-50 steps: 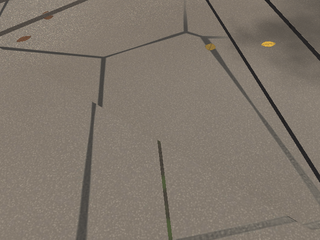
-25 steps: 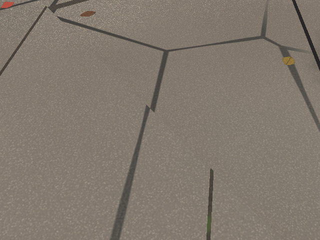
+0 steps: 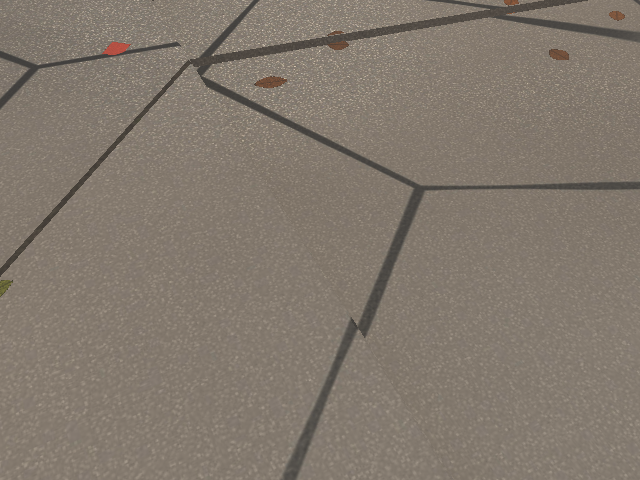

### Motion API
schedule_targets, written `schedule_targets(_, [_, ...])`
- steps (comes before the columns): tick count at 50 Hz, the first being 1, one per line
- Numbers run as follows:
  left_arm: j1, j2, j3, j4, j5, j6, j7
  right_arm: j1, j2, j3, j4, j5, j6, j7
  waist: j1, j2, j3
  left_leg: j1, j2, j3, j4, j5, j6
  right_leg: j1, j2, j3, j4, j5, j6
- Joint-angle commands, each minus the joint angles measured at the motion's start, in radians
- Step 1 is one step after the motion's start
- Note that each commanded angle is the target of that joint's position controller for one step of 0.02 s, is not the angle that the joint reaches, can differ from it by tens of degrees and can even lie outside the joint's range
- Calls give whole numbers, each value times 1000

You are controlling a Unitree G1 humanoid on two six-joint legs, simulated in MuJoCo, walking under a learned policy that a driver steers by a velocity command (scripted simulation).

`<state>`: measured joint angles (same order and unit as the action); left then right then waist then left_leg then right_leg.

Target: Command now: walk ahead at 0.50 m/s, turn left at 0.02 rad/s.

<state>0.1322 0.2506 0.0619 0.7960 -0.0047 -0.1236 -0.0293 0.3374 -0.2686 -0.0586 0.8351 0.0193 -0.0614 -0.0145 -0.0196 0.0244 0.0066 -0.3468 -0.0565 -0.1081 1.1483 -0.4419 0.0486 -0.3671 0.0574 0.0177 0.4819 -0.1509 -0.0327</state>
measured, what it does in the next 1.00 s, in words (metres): walks ahead, turning right: left foot, then right foot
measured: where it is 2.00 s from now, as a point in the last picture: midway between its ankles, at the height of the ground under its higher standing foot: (463, 305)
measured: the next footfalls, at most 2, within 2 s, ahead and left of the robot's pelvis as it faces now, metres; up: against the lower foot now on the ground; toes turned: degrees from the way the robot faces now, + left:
left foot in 0.34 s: +0.31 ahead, +0.14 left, +0.00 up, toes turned -7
right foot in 0.80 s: +0.51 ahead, -0.14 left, +0.00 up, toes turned -24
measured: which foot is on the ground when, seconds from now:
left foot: up 0.00-0.32, down 0.34-0.82, up 0.84-1.00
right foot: down 0.00-0.34, up 0.36-0.78, down 0.80-1.00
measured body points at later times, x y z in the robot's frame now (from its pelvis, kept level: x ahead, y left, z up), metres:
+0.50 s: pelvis +0.26 +0.04 +0.01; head +0.28 +0.04 +0.46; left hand +0.41 +0.26 -0.11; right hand +0.31 -0.21 -0.10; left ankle +0.27 +0.14 -0.73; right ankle +0.21 -0.09 -0.65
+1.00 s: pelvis +0.52 -0.07 -0.01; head +0.53 -0.06 +0.44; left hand +0.64 +0.16 -0.15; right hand +0.56 -0.36 -0.10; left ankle +0.66 +0.05 -0.65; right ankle +0.47 -0.13 -0.73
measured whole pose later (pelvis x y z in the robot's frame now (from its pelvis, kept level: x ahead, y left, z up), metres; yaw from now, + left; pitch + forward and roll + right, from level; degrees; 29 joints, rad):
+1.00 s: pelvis +0.52 -0.07 -0.01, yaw -30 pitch +1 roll -2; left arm 0.45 0.26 0.03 0.92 0.05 -0.14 -0.06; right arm 0.18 -0.27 0.03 0.72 -0.09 -0.08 0.03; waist 0.07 0.02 -0.03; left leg -0.71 0.11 -0.10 1.21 -0.33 -0.04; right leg -0.28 0.16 0.05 0.60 -0.33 -0.12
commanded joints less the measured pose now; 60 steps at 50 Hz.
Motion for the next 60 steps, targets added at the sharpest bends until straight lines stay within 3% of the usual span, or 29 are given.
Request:
schedule_targets(1, [89, 109, 19, -31, 12, 13, -4, -82, -107, -27, -113, -22, -38, 2, 42, -82, -20, -365, 130, 7, 11, 105, -7, 312, -280, 420, -243, 12, -208])
schedule_targets(6, [129, 161, 36, -22, -13, 24, 15, -174, -30, 3, -158, -28, -42, 7, 39, -115, -25, -234, 118, 70, -354, 180, -52, 177, -222, 287, -289, 135, -219])
schedule_targets(11, [225, 181, 41, -9, -26, 48, 26, -309, -65, 5, -190, -5, -54, 24, 79, -125, -12, -76, 57, 70, -590, 412, -72, 127, -210, 283, -268, 62, -180])
schedule_targets(12, [209, 130, 20, -12, 122, 14, -22, -224, -1, 54, -158, -148, -40, 55, 51, -85, -5, -68, 101, 50, -563, 379, -60, 113, -228, 312, -247, -40, -216])
schedule_targets(16, [215, 143, 20, -6, 60, -4, -46, -206, -143, 12, -178, -67, -53, 37, -10, -72, -7, 192, 117, 88, -635, 341, 24, 68, -205, 342, -128, -33, -171])
schedule_targets(17, [218, 97, 4, -15, 68, -7, -41, -65, -172, 2, -150, -66, -71, 25, -67, -9, -102, 411, 187, 21, -630, 340, 109, -15, -116, 295, 83, -36, -109])
schedule_targets(18, [308, -38, -35, -59, 81, -23, -39, 111, -203, 7, -130, -64, -69, 18, -86, 296, -375, 852, 445, -426, -745, 277, 376, -307, 102, 137, 439, -315, -10])
schedule_targets(19, [201, 34, -20, -62, 79, -31, -47, 169, -147, 20, -99, -80, -69, 20, -130, 200, -197, 750, 488, -607, -881, 94, 325, -533, 40, 139, 647, -410, -17])
schedule_targets(20, [161, 62, -9, -53, 70, -28, -29, 97, -130, 22, -95, -71, -73, 24, -86, 104, -40, 589, 465, -488, -904, -17, 242, -580, -16, 137, 724, -303, -37])
schedule_targets(22, [190, 57, -11, -26, 79, -15, 2, 8, -15, 58, -100, -60, -66, 11, -19, 93, -31, 414, 401, -256, -946, 127, 186, -454, -112, 95, 691, -154, -59])
schedule_targets(24, [143, 13, -24, -37, 93, 2, -14, -42, 9, 62, -112, -81, -66, -14, 6, 55, -26, 347, 381, -127, -991, 331, 182, -375, -143, 82, 641, -132, -44])
schedule_targets(27, [48, -7, -33, -57, 62, 12, -52, -5, -40, 40, -80, -105, -74, -20, -8, 39, -8, 372, 348, 53, -1026, 533, 184, -409, -148, 49, 492, 2, -16])
schedule_targets(31, [-53, -9, -41, -88, 60, 28, -88, 71, -60, 33, -38, -121, -74, 14, -17, 24, 18, 258, 289, 249, -1024, 691, 158, -275, -117, -29, 280, 203, -8])
schedule_targets(33, [-48, 6, -36, -103, 75, 35, -93, 81, -82, 33, -32, -147, -68, 33, 6, 66, 28, 165, 301, 283, -996, 723, 157, -160, -87, -56, 393, 262, -24])
schedule_targets(38, [14, 128, 8, -115, 51, 4, -54, 58, -200, 4, -22, -135, -70, 30, 84, 81, 27, 243, 322, 361, -739, 1155, 96, 28, 23, -121, 306, -6, -61])
schedule_targets(40, [271, 191, 45, -35, 38, -22, -27, 97, -240, -3, 12, -159, -58, 52, 171, 12, -55, 79, 295, 369, -319, 1133, 29, 399, 97, -111, 173, 123, -123])
schedule_targets(41, [429, 253, 64, 22, 50, -15, 10, 263, -68, 48, 31, -194, -54, 87, 116, -200, -279, -220, 189, 358, 129, 263, -89, 821, -91, 202, 283, 634, -372])
schedule_targets(42, [581, 253, 49, 37, 56, -4, 11, 258, -14, 75, -17, -138, -70, 120, 185, -148, -509, -427, 54, 147, 385, -234, -136, 1078, -324, 658, 104, 610, -568])
schedule_targets(43, [597, 233, 61, 79, 56, -32, 14, -113, -53, 65, -132, -64, -81, 118, 312, -80, -111, -772, 43, -2, 416, -161, -105, 890, -329, 686, -30, 375, -432])
schedule_targets(44, [494, 194, 44, 85, 33, -48, 8, -226, -83, 56, -182, -57, -79, 87, 255, -71, 6, -782, 103, -34, 386, -96, -107, 674, -324, 607, -43, 206, -368])
schedule_targets(46, [225, 64, -24, 38, 47, -47, -27, -106, -92, 63, -148, -124, -58, 37, 43, -21, 19, -469, 173, -48, 221, 75, -74, 162, -273, 491, -102, 84, -349])
schedule_targets(47, [107, 47, -41, -8, 57, -44, -43, -67, -68, 73, -130, -127, -35, 29, -25, -55, 73, -352, 187, -26, 173, 69, -71, -79, -246, 454, -160, 54, -347])
schedule_targets(51, [84, 140, -20, -29, 69, -59, -28, -139, -18, 108, -198, -107, 2, 39, -21, 17, 26, -71, 164, 86, -219, 284, -100, -339, -72, 278, -185, -60, -253])
schedule_targets(52, [127, 163, -17, -13, 75, -48, -35, -176, 3, 120, -211, -111, 5, 55, 3, -26, 23, 19, 133, 126, -253, 360, -92, -376, -45, 235, -158, -113, -231])
schedule_targets(54, [174, 190, -13, -22, 92, -37, -57, -168, -27, 117, -220, -117, 6, 82, 19, -73, 32, 88, 119, 116, -183, 519, -84, -370, -80, 265, -57, -160, -226])
schedule_targets(56, [177, 190, -16, -57, 79, -36, -51, -82, -103, 84, -210, -140, -6, 76, -13, -60, 4, 128, 66, 204, -134, 385, -75, -292, -93, 281, 82, -77, -220])
schedule_targets(58, [78, 180, -17, -114, 81, -48, -65, 277, -148, 44, -113, -121, -28, 54, -189, 51, -41, 491, -8, 226, -280, 275, -37, -399, -17, 233, 464, 202, -173])
schedule_targets(59, [139, 51, -44, -103, 105, -63, -83, 512, -174, 31, -46, -115, -38, 43, -245, 164, -175, 740, 125, -4, -331, 476, 174, -532, 106, 181, 899, -7, -91])
schedule_targets(60, [304, -49, -68, -95, 86, -55, -93, 398, -205, 49, -95, -96, -43, 71, -100, 226, -263, 704, 406, -513, -577, 648, 443, -662, 137, 168, 1111, -474, -57])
